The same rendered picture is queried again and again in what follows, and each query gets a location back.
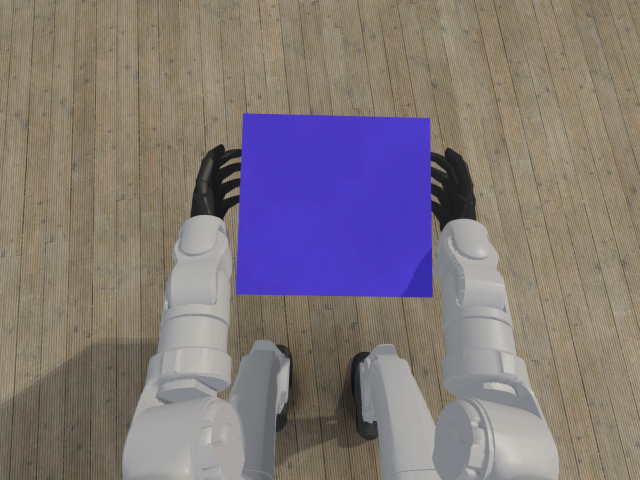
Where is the left robot hand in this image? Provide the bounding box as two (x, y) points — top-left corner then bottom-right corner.
(190, 144), (242, 220)

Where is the right robot hand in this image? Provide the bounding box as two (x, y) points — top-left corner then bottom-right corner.
(431, 148), (476, 232)

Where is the robot left forearm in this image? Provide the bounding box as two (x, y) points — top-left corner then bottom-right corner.
(122, 215), (234, 480)

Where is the left robot upper arm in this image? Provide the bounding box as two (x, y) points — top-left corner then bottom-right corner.
(123, 396), (245, 480)

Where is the robot left shin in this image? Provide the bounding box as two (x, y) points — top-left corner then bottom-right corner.
(239, 340), (284, 414)

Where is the robot right forearm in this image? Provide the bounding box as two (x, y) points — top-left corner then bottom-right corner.
(434, 219), (559, 476)

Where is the right robot upper arm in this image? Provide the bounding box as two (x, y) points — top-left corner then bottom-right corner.
(432, 397), (559, 480)

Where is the robot shin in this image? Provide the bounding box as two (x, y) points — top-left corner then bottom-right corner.
(239, 340), (284, 414)
(362, 344), (411, 422)

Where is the robot right shin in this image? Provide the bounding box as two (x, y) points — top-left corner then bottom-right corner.
(362, 344), (411, 422)

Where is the carton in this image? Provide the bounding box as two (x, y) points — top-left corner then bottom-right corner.
(236, 113), (433, 298)

